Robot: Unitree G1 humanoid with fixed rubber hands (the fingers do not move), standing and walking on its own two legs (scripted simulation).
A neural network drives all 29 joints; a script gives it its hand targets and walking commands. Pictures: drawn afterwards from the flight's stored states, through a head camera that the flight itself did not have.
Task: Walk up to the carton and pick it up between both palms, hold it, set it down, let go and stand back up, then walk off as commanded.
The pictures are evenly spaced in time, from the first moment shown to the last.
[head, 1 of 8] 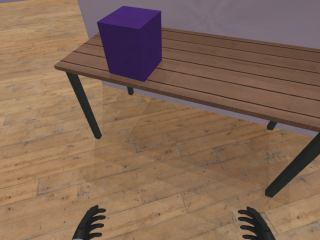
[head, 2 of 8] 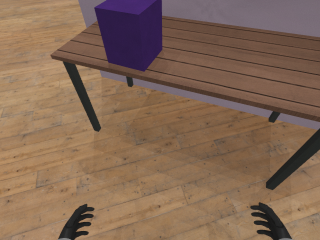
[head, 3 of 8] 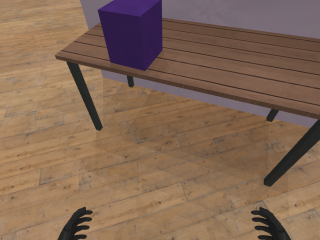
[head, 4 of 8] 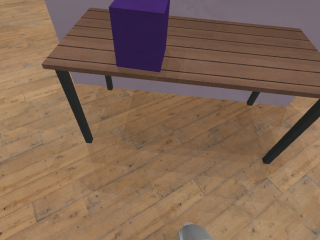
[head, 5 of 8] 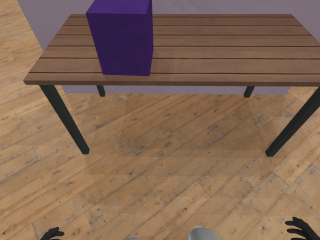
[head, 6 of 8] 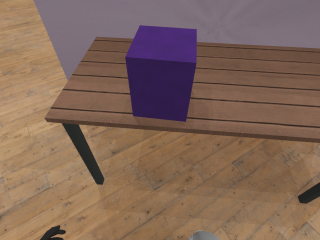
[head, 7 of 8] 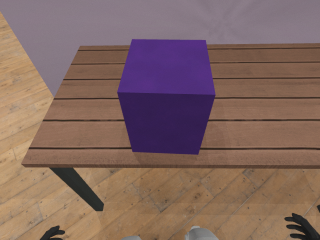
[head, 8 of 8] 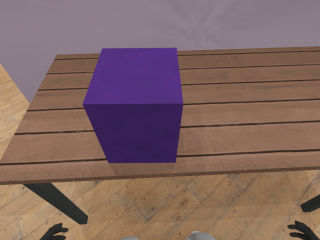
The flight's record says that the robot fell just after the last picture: no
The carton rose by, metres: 0.00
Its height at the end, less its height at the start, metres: +0.00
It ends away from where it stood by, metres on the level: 0.00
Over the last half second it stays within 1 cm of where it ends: yes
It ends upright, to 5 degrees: yes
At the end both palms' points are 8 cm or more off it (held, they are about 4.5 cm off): yes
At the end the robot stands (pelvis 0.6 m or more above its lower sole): yes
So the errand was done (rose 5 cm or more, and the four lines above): no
